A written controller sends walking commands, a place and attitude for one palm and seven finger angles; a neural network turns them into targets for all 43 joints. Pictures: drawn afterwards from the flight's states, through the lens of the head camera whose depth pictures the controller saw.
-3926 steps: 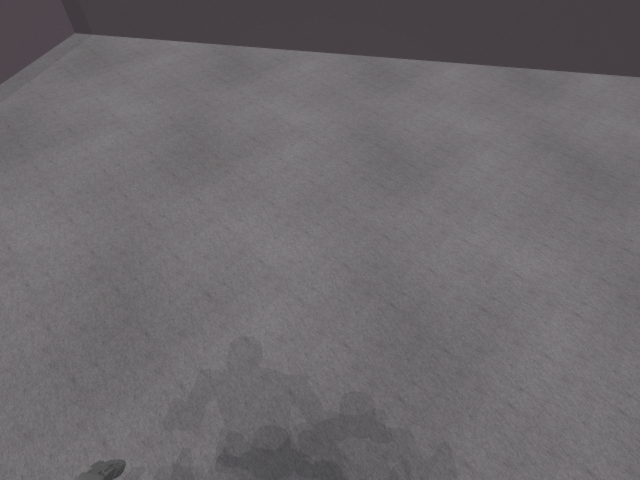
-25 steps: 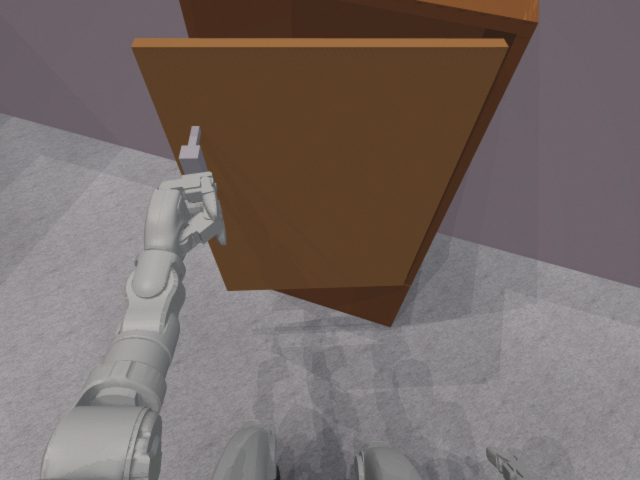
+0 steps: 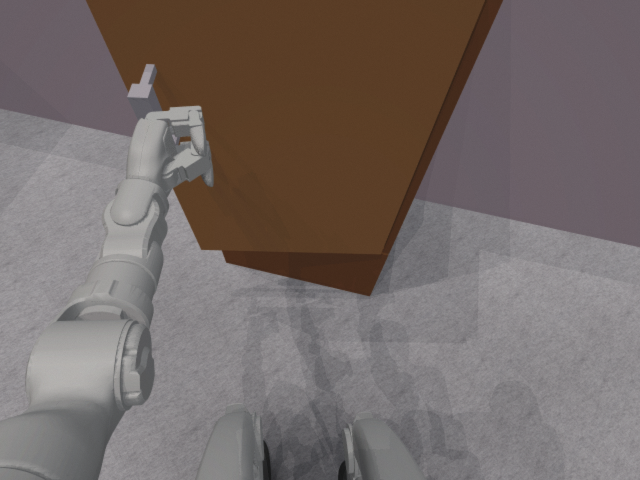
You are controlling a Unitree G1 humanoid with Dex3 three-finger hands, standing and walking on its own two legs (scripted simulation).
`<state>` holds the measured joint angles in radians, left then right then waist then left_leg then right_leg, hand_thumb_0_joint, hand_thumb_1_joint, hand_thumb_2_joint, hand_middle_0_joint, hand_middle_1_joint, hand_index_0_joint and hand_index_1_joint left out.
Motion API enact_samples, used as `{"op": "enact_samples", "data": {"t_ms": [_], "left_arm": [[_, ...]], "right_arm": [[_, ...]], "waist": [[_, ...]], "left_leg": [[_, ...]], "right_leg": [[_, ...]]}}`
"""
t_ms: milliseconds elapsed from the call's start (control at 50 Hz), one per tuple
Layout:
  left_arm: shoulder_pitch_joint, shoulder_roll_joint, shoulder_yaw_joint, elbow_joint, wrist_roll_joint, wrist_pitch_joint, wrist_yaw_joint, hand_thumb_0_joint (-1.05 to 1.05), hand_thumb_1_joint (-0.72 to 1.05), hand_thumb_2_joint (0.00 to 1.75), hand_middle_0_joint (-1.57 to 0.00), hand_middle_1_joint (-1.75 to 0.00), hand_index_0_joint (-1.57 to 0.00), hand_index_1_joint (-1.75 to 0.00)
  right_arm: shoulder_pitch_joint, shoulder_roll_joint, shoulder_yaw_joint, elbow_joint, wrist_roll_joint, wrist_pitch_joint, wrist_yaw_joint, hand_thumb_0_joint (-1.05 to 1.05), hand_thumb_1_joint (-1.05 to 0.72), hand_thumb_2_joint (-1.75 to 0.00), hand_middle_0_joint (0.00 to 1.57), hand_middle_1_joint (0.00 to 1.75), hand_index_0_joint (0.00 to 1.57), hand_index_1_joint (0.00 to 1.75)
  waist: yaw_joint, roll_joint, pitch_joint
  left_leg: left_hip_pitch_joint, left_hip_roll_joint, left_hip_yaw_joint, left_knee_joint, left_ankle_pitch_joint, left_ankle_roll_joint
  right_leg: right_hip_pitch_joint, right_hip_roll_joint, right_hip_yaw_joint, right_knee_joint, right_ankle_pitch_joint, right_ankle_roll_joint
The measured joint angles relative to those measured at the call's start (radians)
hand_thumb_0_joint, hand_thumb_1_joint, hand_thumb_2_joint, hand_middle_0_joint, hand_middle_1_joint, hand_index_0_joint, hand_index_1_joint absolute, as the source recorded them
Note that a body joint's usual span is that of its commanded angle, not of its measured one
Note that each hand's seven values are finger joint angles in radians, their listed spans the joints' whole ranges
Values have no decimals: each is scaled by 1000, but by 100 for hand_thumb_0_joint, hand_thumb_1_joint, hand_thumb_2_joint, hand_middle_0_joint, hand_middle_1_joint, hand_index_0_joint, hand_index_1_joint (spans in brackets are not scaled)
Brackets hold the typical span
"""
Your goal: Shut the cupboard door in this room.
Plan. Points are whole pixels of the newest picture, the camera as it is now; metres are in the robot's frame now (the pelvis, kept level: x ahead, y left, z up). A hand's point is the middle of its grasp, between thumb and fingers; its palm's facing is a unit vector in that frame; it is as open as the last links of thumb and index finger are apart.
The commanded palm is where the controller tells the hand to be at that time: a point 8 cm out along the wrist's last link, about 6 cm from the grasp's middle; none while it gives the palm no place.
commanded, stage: push the door shut along its arc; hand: left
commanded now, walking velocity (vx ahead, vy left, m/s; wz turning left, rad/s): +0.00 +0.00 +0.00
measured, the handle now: (160, 119) +0.57 +0.18 +0.07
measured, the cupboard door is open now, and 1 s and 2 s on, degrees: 13 1 0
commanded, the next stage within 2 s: pull the fist back off the door in 0.98 s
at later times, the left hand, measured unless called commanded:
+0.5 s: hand (222, 120) +0.55 +0.10 +0.08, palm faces -0.26 -0.97 -0.03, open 3.1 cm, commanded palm +0.56 +0.13 +0.08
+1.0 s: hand (237, 94) +0.60 +0.08 +0.09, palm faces -0.35 -0.94 -0.03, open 3.1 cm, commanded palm +0.62 +0.08 +0.08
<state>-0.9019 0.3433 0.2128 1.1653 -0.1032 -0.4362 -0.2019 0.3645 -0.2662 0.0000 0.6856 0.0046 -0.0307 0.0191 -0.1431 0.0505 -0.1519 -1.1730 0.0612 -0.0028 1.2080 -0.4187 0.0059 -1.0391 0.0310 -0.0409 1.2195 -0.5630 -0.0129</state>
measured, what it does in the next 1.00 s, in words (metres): stands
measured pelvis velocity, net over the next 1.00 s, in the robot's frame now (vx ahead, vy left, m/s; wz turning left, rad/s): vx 0.00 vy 0.01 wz -0.05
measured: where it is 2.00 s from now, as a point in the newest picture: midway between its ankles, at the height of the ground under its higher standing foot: outside the picture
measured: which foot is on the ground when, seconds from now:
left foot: down 0.00-1.00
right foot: down 0.00-1.00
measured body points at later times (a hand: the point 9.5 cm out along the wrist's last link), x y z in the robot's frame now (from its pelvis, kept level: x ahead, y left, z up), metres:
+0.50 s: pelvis +0.00 +0.00 -0.02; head +0.15 +0.01 +0.40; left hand +0.56 +0.15 +0.09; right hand -0.01 -0.27 -0.13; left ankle +0.08 +0.12 -0.63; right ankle +0.01 -0.12 -0.63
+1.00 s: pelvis +0.00 +0.01 -0.04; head +0.19 +0.03 +0.37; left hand +0.61 +0.13 +0.09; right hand -0.05 -0.25 -0.13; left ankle +0.08 +0.12 -0.63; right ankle +0.01 -0.12 -0.63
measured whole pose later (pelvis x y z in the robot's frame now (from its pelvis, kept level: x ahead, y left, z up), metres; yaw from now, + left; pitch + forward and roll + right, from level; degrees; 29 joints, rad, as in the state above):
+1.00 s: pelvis +0.00 +0.01 -0.04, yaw -3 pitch +31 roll -6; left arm -1.39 0.59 0.25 1.35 0.01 -0.21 -0.36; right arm 0.41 -0.26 0.04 0.69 -0.03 -0.08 0.02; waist -0.28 0.07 -0.13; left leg -1.45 0.09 -0.03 1.37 -0.47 0.02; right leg -1.30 0.07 -0.06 1.34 -0.59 -0.01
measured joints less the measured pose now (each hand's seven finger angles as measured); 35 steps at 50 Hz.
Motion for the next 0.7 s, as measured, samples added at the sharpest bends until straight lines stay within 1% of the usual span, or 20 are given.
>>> {"op": "enact_samples", "data": {"t_ms": [80, 120, 320, 440, 700], "left_arm": [[-41, 30, 32, 29, 15, 15, -10, 2, 90, 90, -130, -150, -130, -150], [-57, 46, 35, 37, 19, 18, -17, 2, 90, 90, -130, -150, -130, -150], [-162, 114, 52, 84, 28, 70, -75, 2, 90, 90, -130, -150, -130, -150], [-222, 147, 67, 102, 41, 102, -106, 2, 90, 90, -130, -150, -130, -150], [-340, 201, 68, 134, 77, 159, -136, 2, 90, 90, -130, -150, -130, -150]], "right_arm": [[8, -3, 4, -9, -3, -2, 4, 1, -91, -90, 20, 30, 20, 30], [14, -4, 3, -12, -4, -4, 6, 1, -91, -90, 20, 30, 20, 30], [22, -5, 15, -13, -1, -9, 9, 1, -91, -90, 20, 30, 20, 30], [20, -5, 24, -18, -1, -17, 9, 1, -91, -90, 20, 30, 20, 30], [26, -2, 33, -24, -13, -29, 9, 1, -91, -90, 21, 30, 20, 30]], "waist": [[-22, 4, -3], [-29, 6, -4], [-52, 14, 2], [-69, 15, 4], [-105, 24, 10]], "left_leg": [[-28, 7, -1, 16, -4, -1], [-42, 10, -1, 24, -7, -2], [-104, 19, -12, 63, -18, -4], [-139, 25, -17, 83, -25, -4], [-203, 32, -20, 121, -43, 2]], "right_leg": [[-29, 7, 0, 13, -1, -2], [-42, 9, 0, 21, -3, -2], [-101, 20, -7, 52, -11, -6], [-132, 27, -11, 65, -14, -6], [-190, 34, -11, 89, -23, 0]]}}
